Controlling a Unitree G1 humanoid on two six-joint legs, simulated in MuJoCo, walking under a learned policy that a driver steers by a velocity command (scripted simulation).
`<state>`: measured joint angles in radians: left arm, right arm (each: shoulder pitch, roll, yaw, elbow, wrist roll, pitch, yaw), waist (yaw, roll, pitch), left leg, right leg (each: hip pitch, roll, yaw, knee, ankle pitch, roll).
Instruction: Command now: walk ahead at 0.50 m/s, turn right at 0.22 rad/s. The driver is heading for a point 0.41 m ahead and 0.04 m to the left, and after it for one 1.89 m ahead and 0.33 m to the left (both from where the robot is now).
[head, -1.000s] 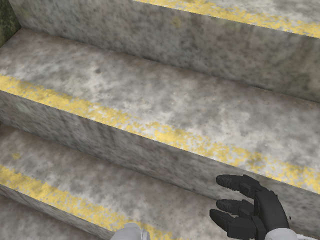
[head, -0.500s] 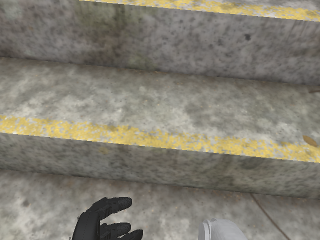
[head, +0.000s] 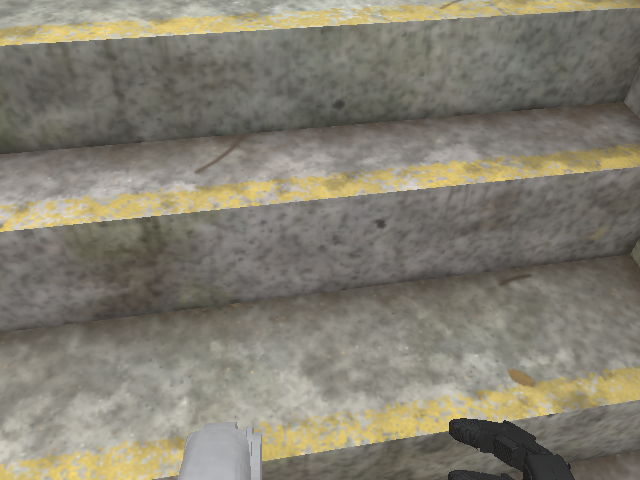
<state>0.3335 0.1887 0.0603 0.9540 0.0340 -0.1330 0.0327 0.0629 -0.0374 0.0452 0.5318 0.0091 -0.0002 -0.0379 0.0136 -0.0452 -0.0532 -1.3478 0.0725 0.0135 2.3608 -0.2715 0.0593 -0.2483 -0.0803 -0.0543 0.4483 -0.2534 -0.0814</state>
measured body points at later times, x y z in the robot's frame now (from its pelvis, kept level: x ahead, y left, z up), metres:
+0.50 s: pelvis +0.09 +0.15 +0.16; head +0.06 +0.17 +0.61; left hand +0.22 +0.39 +0.05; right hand +0.22 -0.07 +0.05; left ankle +0.10 +0.21 -0.51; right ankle +0.11 +0.07 -0.33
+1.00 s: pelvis +0.19 +0.08 +0.18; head +0.19 +0.07 +0.63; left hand +0.34 +0.36 +0.11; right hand +0.31 -0.19 +0.08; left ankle +0.11 +0.22 -0.50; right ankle +0.27 -0.02 -0.51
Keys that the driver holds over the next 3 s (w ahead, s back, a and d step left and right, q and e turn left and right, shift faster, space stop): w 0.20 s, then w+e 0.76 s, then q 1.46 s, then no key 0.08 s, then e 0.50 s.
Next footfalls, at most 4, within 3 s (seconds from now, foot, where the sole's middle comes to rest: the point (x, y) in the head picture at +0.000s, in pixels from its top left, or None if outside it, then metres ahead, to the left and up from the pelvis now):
0.18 left None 0.14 0.23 -0.55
1.00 right None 0.31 -0.04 -0.55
1.54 left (259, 393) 0.52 0.12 -0.35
2.08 right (378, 357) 0.59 -0.06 -0.35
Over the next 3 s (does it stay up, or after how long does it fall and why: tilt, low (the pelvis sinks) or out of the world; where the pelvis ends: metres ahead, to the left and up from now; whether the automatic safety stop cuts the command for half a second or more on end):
stays up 0.49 0.01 0.41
